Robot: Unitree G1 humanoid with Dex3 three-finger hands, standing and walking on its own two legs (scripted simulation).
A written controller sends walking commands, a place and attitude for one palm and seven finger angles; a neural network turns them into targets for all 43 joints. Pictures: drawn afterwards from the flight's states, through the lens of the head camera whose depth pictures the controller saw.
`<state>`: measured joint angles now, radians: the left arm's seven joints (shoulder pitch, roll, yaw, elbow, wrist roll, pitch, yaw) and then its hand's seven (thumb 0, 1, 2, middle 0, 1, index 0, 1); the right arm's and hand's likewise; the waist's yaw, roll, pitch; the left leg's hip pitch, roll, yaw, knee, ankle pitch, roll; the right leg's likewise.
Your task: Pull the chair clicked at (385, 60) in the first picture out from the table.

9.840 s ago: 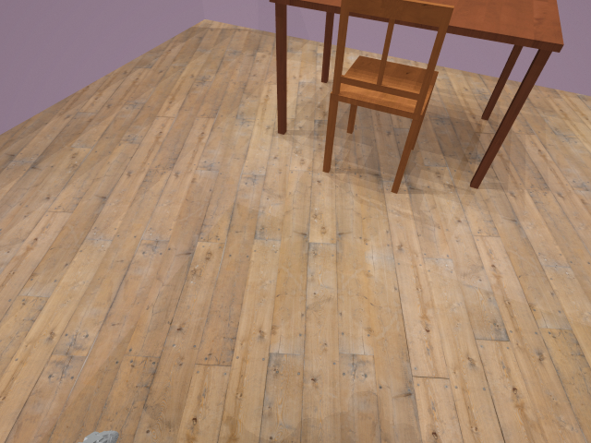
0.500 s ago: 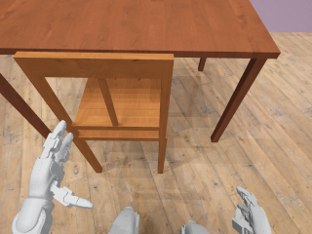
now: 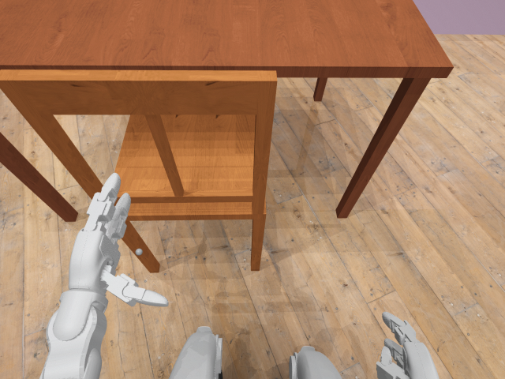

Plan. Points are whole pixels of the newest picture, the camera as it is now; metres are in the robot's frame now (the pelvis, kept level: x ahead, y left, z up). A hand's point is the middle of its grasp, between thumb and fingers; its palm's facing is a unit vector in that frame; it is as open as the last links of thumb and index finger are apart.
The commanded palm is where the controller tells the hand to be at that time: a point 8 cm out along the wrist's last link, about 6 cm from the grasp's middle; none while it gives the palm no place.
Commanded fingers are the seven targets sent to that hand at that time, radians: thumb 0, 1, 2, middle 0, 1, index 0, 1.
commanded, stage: aim the fingers beside a spindle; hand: left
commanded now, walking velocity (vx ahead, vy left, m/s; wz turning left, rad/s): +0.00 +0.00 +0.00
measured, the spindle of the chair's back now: (167, 158) +0.50 +0.19 -0.01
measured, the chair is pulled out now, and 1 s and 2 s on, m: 0.00 0.00 0.00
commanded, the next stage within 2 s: push the fingers through the gap in 1.32 s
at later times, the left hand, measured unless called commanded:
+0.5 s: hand (158, 231) +0.33 +0.17 +0.02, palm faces +0.02 -1.00 -0.03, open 16.9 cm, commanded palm +0.32 +0.22 +0.02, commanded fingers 0.00 -0.50 0.30 -0.06 -0.08 -0.06 -0.08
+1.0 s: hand (163, 225) +0.35 +0.16 +0.01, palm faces +0.05 -1.00 -0.03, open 16.9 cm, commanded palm +0.33 +0.21 +0.01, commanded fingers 0.00 -0.50 0.30 -0.06 -0.08 -0.06 -0.08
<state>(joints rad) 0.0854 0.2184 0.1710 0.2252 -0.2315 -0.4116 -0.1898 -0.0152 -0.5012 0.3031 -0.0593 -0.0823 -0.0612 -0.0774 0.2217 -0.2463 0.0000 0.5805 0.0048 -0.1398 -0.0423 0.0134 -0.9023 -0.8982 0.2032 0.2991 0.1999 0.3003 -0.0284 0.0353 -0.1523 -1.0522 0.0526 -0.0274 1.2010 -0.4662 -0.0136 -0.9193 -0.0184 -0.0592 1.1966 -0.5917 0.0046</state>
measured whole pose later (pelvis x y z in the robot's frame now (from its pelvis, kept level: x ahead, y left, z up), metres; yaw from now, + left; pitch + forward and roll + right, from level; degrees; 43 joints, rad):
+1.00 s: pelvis -0.01 +0.00 -0.02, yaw -1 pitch +22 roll -2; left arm -0.17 0.21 0.18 0.45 -0.17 -0.47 -0.09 -0.02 -0.50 0.30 -0.06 -0.08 -0.06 -0.08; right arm 0.22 -0.24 -0.01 0.59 -0.01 -0.02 -0.01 0.01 -0.90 -0.90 0.20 0.30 0.20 0.30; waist -0.05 0.03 -0.17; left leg -1.17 0.06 -0.02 1.28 -0.48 -0.01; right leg -1.05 -0.01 -0.04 1.29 -0.61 0.00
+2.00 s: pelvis +0.00 +0.00 -0.02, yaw -1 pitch +23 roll -2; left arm -0.40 0.24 0.23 0.66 -0.14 -0.48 -0.07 -0.02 -0.50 0.30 -0.06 -0.08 -0.06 -0.08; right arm 0.25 -0.24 0.00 0.62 -0.01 0.01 -0.01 0.01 -0.90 -0.90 0.20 0.30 0.20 0.30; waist -0.08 0.03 -0.16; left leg -1.21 0.06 -0.01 1.28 -0.48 -0.01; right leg -1.09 -0.01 -0.04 1.29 -0.61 0.01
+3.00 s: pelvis -0.01 +0.02 -0.03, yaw -3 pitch +26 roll -4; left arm -0.67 0.33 0.34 0.94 -0.09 -0.51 -0.10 -0.02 -0.50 0.30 -0.06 -0.08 -0.06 -0.08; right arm 0.28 -0.24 0.01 0.64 -0.04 0.08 0.02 0.01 -0.90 -0.90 0.20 0.30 0.20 0.30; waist -0.13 0.03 -0.16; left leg -1.27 0.07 -0.02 1.31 -0.49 0.01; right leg -1.14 0.00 -0.04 1.28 -0.59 0.03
